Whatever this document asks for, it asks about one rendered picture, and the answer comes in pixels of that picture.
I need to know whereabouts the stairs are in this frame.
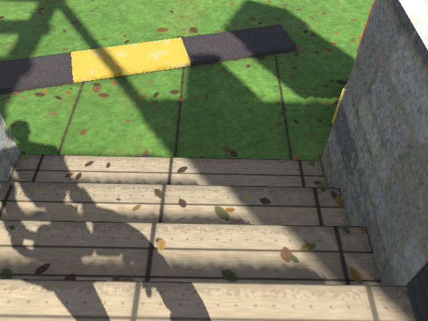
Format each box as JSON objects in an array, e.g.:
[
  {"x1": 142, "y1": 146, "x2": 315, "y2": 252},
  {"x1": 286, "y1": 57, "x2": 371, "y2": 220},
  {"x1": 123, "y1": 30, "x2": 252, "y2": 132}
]
[{"x1": 0, "y1": 154, "x2": 382, "y2": 286}]

